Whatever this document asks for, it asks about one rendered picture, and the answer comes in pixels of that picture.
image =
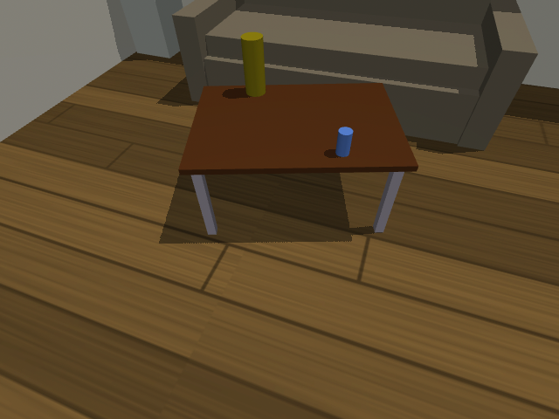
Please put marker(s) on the coffee table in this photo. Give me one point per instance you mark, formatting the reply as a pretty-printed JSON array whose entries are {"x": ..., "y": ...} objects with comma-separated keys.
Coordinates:
[{"x": 293, "y": 129}]

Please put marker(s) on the sofa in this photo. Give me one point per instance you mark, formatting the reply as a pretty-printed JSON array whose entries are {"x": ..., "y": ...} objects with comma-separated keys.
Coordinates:
[{"x": 451, "y": 68}]

